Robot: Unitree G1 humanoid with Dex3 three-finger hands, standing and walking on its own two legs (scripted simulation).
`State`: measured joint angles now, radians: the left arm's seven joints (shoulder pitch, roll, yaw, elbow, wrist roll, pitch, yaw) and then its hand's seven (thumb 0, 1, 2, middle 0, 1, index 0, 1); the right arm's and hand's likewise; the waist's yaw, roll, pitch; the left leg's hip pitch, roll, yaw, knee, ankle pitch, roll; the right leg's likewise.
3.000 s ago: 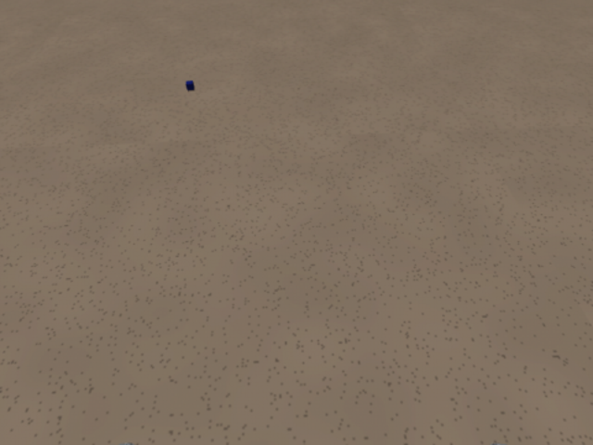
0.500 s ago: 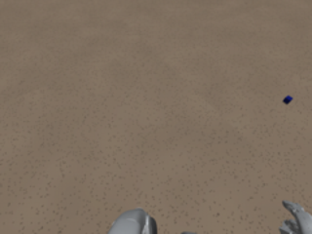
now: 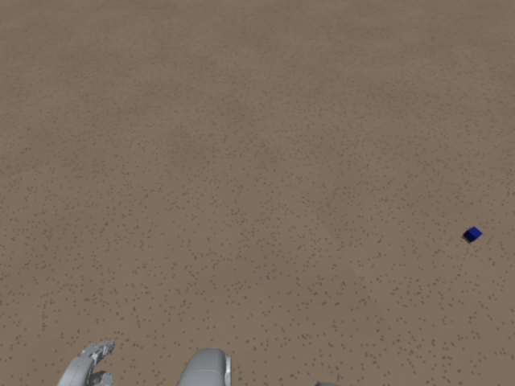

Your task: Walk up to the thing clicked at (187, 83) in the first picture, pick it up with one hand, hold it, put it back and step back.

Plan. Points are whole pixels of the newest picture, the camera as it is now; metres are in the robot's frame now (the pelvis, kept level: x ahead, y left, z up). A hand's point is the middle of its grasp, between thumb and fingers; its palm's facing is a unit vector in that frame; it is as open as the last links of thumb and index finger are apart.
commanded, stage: walk up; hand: left
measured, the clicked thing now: (472, 234) +0.77 -0.90 -0.75
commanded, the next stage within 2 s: none
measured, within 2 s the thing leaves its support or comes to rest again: neither
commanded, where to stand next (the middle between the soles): +0.57 -1.33 m, yaw +29 degrees
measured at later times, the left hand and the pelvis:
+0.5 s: hand (236, 348) +0.19 +0.07 -0.17, palm faces +0.08 -0.95 -0.30, open 7.4 cm; pelvis +0.14 -0.23 -0.03, yaw +9 degrees
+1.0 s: hand (365, 343) +0.21 -0.18 -0.17, palm faces +0.27 -0.90 -0.33, open 7.4 cm; pelvis +0.25 -0.45 -0.02, yaw +20 degrees
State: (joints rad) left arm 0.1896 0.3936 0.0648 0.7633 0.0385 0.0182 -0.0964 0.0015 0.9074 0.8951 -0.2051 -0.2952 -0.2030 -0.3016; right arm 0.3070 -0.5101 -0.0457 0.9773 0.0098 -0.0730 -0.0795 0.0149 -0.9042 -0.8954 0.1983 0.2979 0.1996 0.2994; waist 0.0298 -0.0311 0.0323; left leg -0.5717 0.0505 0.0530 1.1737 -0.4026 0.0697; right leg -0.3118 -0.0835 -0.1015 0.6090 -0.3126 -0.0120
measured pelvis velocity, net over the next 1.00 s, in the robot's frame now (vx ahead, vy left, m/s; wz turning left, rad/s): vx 0.25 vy -0.45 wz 0.35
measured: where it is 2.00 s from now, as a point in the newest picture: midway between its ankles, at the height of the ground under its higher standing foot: (497, 324)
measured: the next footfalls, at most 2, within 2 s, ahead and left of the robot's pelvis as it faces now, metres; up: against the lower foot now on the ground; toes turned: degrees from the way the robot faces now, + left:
left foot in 0.18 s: +0.20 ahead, +0.02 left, +0.00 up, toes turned +10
right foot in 0.56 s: +0.28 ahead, -0.45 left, +0.00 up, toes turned +8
